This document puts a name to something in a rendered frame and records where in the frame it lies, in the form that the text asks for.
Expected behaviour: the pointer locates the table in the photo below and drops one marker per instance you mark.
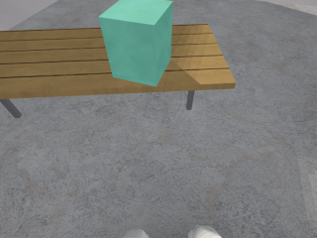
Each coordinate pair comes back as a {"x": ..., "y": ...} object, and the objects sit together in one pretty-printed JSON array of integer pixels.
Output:
[{"x": 74, "y": 62}]

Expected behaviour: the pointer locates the right robot thigh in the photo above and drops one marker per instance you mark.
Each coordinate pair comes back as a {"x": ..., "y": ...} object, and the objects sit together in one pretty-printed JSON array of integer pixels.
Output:
[{"x": 203, "y": 231}]

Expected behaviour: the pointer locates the carton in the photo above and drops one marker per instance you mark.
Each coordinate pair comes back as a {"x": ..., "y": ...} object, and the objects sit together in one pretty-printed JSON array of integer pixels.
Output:
[{"x": 137, "y": 36}]

